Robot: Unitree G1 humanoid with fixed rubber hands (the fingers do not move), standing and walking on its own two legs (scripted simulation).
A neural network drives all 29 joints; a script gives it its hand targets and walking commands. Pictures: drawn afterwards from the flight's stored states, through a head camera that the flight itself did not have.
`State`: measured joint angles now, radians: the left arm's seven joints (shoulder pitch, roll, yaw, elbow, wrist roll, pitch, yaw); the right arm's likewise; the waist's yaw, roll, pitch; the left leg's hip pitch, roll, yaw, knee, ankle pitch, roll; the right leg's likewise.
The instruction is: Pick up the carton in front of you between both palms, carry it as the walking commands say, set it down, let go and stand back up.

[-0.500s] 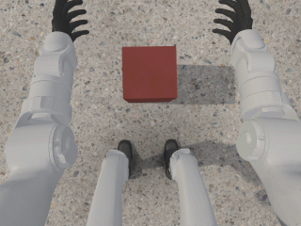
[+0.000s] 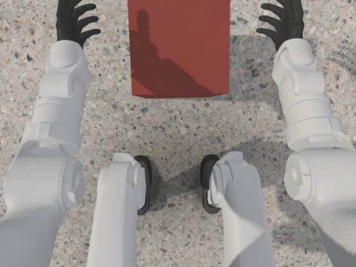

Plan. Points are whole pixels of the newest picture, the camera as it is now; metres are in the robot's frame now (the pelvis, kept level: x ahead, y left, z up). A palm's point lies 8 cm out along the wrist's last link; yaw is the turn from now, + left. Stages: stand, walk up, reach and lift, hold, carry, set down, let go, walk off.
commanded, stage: reach and lift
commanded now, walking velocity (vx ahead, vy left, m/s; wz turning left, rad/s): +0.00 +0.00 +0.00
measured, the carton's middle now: (178, 58) +0.53 -0.01 -0.34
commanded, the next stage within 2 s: none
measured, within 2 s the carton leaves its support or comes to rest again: leaves its support in 1.26 s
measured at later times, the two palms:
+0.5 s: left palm (100, 53) +0.53 +0.18 -0.28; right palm (252, 52) +0.53 -0.19 -0.28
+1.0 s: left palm (112, 51) +0.53 +0.14 -0.27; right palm (242, 50) +0.53 -0.16 -0.27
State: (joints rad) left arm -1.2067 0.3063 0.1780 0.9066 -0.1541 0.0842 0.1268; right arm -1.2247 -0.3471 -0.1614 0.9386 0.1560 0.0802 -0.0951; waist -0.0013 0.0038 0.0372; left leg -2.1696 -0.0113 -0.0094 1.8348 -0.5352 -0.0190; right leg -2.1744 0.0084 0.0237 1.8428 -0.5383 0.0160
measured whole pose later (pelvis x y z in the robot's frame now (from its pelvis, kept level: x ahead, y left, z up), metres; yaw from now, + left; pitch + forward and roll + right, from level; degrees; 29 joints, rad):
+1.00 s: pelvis -0.03 +0.00 -0.09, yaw -1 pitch +36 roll +0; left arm -1.57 0.30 0.06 1.21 -0.20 0.04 0.16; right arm -1.56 -0.33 -0.07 1.22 0.22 0.04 -0.14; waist 0.00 0.00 0.41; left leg -2.26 -0.02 -0.02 2.18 -0.55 -0.02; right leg -2.25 0.02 0.02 2.17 -0.55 0.03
